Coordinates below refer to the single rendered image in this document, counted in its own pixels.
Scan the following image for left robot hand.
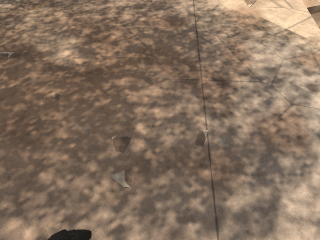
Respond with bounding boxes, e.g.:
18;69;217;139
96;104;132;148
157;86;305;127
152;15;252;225
48;229;92;240

